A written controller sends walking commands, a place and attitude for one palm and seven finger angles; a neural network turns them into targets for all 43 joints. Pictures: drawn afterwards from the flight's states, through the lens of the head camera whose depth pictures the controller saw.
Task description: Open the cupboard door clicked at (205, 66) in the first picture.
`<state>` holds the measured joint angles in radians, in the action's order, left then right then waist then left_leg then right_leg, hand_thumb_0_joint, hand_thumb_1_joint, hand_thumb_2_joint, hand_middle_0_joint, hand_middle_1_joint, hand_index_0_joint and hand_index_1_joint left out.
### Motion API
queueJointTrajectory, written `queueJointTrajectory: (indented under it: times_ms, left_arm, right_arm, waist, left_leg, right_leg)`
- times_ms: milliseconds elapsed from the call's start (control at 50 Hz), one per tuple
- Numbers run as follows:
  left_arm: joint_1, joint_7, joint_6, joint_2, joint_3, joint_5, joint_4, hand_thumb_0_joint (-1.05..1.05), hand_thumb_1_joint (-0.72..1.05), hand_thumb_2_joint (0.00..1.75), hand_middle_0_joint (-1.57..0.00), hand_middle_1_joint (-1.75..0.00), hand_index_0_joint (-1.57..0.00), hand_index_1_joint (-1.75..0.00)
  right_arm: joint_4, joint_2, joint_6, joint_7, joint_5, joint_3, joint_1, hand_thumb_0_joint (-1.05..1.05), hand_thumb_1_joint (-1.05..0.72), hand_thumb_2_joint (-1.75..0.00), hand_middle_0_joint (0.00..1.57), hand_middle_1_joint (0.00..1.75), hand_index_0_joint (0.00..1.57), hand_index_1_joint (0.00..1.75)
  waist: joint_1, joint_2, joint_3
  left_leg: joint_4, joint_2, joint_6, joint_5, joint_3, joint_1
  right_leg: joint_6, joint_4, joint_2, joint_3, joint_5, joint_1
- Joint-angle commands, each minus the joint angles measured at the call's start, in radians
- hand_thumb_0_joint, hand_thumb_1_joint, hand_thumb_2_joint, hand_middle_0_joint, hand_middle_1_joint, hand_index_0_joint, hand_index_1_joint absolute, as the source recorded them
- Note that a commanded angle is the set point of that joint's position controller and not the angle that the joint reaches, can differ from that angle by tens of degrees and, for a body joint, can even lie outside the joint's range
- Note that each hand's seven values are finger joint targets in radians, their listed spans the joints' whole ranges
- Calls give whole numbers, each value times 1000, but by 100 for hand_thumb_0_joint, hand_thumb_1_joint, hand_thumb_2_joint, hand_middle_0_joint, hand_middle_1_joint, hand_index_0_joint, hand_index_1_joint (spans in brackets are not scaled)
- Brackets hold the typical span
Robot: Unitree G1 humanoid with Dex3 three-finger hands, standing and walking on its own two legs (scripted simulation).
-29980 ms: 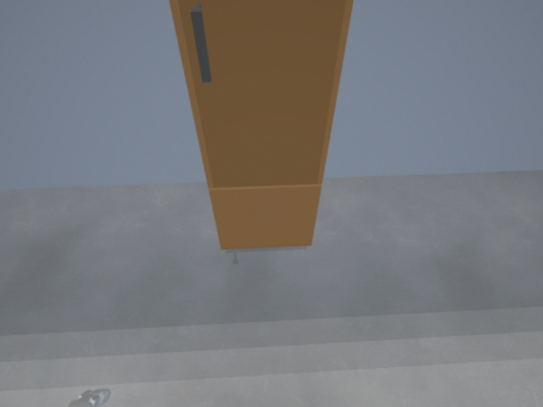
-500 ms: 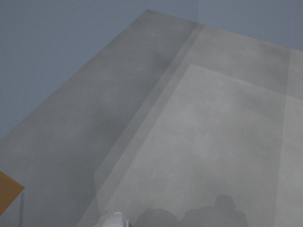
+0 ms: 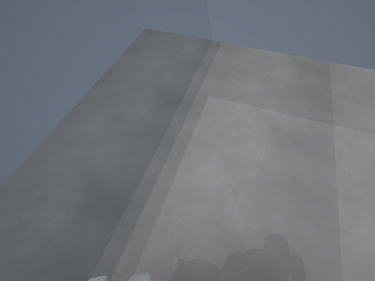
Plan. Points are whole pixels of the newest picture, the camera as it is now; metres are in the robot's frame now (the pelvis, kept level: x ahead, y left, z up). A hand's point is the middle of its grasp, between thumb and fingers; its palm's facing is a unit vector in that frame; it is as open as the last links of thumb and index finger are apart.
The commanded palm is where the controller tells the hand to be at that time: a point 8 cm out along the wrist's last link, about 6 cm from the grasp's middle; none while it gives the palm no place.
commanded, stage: walk to a spot facing it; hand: left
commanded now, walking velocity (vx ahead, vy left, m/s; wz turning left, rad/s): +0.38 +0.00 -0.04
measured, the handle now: out of the picture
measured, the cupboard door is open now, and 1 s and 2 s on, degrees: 45 45 45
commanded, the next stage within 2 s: turn to face it in 0.40 s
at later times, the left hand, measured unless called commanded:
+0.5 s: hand (138, 197) +0.35 +0.16 -0.17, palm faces +0.00 -0.98 -0.21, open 7.3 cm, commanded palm none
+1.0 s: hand (142, 165) +0.47 +0.16 -0.17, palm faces +0.25 -0.95 -0.19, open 7.3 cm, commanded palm none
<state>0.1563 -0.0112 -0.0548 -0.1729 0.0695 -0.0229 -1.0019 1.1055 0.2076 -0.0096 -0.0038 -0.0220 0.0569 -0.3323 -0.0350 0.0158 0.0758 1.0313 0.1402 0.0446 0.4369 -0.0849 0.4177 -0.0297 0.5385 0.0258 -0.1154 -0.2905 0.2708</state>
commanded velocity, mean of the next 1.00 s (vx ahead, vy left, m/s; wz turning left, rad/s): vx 0.16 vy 0.00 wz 0.30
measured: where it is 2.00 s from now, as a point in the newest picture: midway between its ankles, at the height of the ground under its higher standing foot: (212, 211)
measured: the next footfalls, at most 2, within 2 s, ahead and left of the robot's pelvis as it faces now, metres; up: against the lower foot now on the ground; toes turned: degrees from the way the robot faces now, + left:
left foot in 0.18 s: +0.23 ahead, +0.14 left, +0.00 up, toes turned +7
right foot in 0.48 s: +0.35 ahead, -0.16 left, +0.00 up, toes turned -9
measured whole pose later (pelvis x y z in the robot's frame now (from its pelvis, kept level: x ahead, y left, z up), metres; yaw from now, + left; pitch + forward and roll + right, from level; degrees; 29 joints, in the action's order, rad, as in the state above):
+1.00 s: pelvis +0.42 -0.04 +0.00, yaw +11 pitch +2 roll -2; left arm 0.15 0.01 0.03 -0.20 0.07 -0.02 -0.96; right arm 0.95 0.19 0.00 0.01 -0.02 0.04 -0.15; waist 0.00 -0.01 0.08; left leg 0.55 0.02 -0.05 0.20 -0.05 0.37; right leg 0.09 1.07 0.07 -0.03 -0.44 0.48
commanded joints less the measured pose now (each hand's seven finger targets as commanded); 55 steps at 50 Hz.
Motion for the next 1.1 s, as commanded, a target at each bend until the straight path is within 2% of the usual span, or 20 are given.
queueJointTrajectory:
  times_ms: [0,80,120,140,160,180,260,320,420,440,460,480,520,600,700,740,780,800,920,1080]
  left_arm:
    - [129,10,-20,-149,21,-2,-27,0,90,90,-20,-30,-20,-30]
    - [149,4,-25,-169,26,7,-55,0,90,90,-20,-30,-20,-30]
    - [141,4,-22,-163,27,11,-62,0,90,90,-20,-30,-20,-30]
    - [131,2,-20,-132,22,11,-49,0,90,90,-20,-30,-20,-30]
    - [163,-4,-18,-77,12,15,-25,0,90,90,-20,-30,-20,-30]
    - [83,-7,-27,-74,0,9,24,0,90,90,-20,-30,-20,-30]
    - [-14,-25,-1,-59,7,-5,38,0,90,90,-20,-30,-20,-30]
    - [31,-37,17,-23,-2,-1,26,0,90,90,-20,-30,-20,-30]
    - [182,-28,10,-92,22,-9,-30,0,90,90,-20,-30,-20,-30]
    - [275,-19,0,-165,39,-15,-52,0,90,90,-20,-30,-20,-30]
    - [369,-6,-4,-283,63,-11,-75,0,90,90,-20,-30,-20,-30]
    - [353,5,4,-275,52,2,-63,0,90,90,-20,-30,-20,-30]
    - [220,25,-5,-162,25,-4,-39,0,90,90,-20,-30,-20,-30]
    - [185,29,-30,-109,5,-5,-43,0,90,90,-20,-30,-20,-30]
    - [158,33,-16,-153,14,6,-32,0,90,90,-20,-30,-20,-30]
    - [124,36,-3,-162,17,10,-2,0,90,90,-20,-30,-20,-30]
    - [140,35,17,-102,6,28,65,0,90,90,-20,-30,-20,-30]
    - [67,41,33,-136,4,16,108,0,90,90,-20,-30,-20,-30]
    - [67,20,70,-94,18,7,88,0,90,90,-20,-30,-20,-30]
    - [43,20,67,-114,20,5,152,0,90,90,-20,-30,-20,-30]
  right_arm:
    - [-116,-4,47,-20,0,4,79,0,-90,-90,20,30,20,30]
    - [-128,9,62,-28,-2,2,102,0,-90,-90,20,30,20,30]
    - [-99,46,75,-19,-5,11,16,0,-90,-90,20,30,20,30]
    - [-62,110,84,-8,-10,27,-109,0,-90,-90,20,30,20,30]
    - [-29,220,88,8,-28,55,-252,0,-90,-90,20,30,20,30]
    - [-20,243,77,20,-25,58,-326,0,-90,-90,20,30,20,30]
    - [-74,110,92,24,-19,25,-84,0,-90,-90,20,30,20,30]
    - [-82,120,89,18,-18,32,-18,0,-90,-90,20,30,20,30]
    - [-78,111,56,4,-11,29,32,0,-90,-90,20,30,20,30]
    - [-91,66,54,-1,-1,19,48,0,-90,-90,20,30,20,30]
    - [-128,10,51,-8,8,7,59,0,-90,-90,20,30,20,30]
    - [-151,48,49,-6,4,10,111,0,-90,-90,20,30,20,30]
    - [-125,43,52,3,4,15,116,0,-90,-90,20,30,20,30]
    - [-89,-39,36,-7,10,-8,65,0,-90,-90,20,30,20,30]
    - [-127,-18,26,-19,9,-15,104,0,-90,-90,20,30,20,30]
    - [-111,52,25,-15,0,0,-9,0,-90,-90,20,30,20,30]
    - [-107,241,26,7,-8,39,-134,0,-90,-90,20,30,20,30]
    - [-116,256,19,16,0,39,-127,0,-90,-90,20,30,20,30]
    - [-195,177,24,27,-3,30,111,0,-90,-90,20,30,20,30]
    - [-241,218,-10,10,-8,69,161,0,-90,-90,20,30,20,30]
  waist:
    - [33,-124,-31]
    - [34,-101,-48]
    - [-18,-72,-77]
    - [-75,44,-134]
    - [-112,258,-238]
    - [-142,241,-227]
    - [-20,111,14]
    - [18,133,-44]
    - [97,26,-42]
    - [149,-138,-59]
    - [185,-416,-94]
    - [180,-323,-61]
    - [99,-268,-21]
    - [41,-170,-89]
    - [29,-172,-117]
    - [-39,-114,-162]
    - [-82,331,-293]
    - [-84,140,-262]
    - [24,138,-151]
    - [32,166,-134]
  left_leg:
    - [-203,18,4,-107,0,87]
    - [-443,-41,-7,-241,-63,-17]
    - [-550,-70,-29,-286,-86,-215]
    - [-587,3,-76,-257,27,-415]
    - [-648,247,-191,-210,368,-633]
    - [-740,371,-286,-237,561,-664]
    - [-847,274,-198,-128,311,-267]
    - [-831,174,-154,-172,68,-176]
    - [-630,60,-81,72,-12,-31]
    - [-378,-34,-43,74,-103,97]
    - [-64,-120,-23,218,-105,263]
    - [94,-70,-31,195,14,295]
    - [151,2,-26,35,88,287]
    - [-148,-30,-9,-40,5,118]
    - [-412,-99,-26,-210,-80,-16]
    - [-538,-97,-52,-429,-62,-240]
    - [-603,324,-310,-1109,478,-506]
    - [-611,334,-337,-938,499,-444]
    - [-691,131,-193,-537,279,-191]
    - [-659,61,-165,-335,356,-86]
  right_leg:
    - [-145,-334,255,215,164,-100]
    - [-114,-275,213,168,180,-162]
    - [-81,-138,162,113,264,-107]
    - [-45,75,111,76,281,13]
    - [2,396,-7,-13,9,248]
    - [0,649,-44,59,-271,395]
    - [23,645,121,138,-76,435]
    - [33,263,102,47,-27,176]
    - [30,13,26,-23,39,-164]
    - [-23,-115,165,180,-110,-288]
    - [-124,-332,403,560,-271,-374]
    - [-182,-391,438,638,-301,-315]
    - [-150,-327,402,427,41,-211]
    - [-89,-200,310,40,735,-227]
    - [-36,-79,277,-56,827,-256]
    - [17,110,258,-90,689,-151]
    - [113,625,39,-40,-406,214]
    - [103,733,42,87,-376,261]
    - [121,551,65,104,-130,227]
    - [104,119,-15,55,-61,13]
